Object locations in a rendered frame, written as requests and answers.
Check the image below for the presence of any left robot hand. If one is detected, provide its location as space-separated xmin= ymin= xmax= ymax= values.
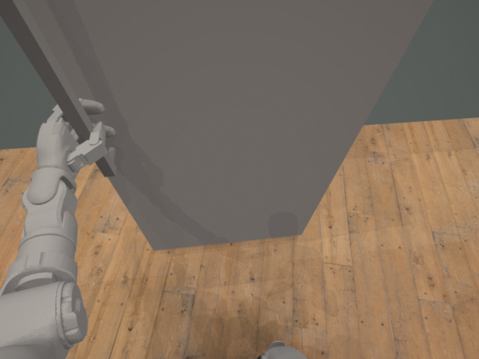
xmin=36 ymin=99 xmax=116 ymax=179

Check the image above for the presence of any robot left forearm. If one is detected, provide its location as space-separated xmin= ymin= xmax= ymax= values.
xmin=0 ymin=168 xmax=78 ymax=297

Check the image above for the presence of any left robot upper arm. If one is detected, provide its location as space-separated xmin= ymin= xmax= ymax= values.
xmin=0 ymin=280 xmax=88 ymax=359

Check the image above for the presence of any fridge door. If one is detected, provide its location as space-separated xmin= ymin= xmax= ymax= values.
xmin=24 ymin=0 xmax=434 ymax=251

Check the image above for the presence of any handle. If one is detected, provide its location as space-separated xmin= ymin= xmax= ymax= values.
xmin=0 ymin=0 xmax=117 ymax=177

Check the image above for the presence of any robot right shin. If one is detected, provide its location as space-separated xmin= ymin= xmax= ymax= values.
xmin=267 ymin=341 xmax=285 ymax=352

